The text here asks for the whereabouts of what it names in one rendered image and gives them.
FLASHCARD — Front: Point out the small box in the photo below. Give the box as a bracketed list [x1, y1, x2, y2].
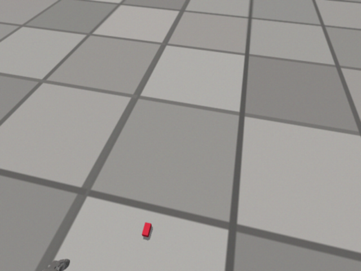
[142, 222, 152, 237]

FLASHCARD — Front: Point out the left robot hand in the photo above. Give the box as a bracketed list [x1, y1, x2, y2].
[43, 259, 70, 271]

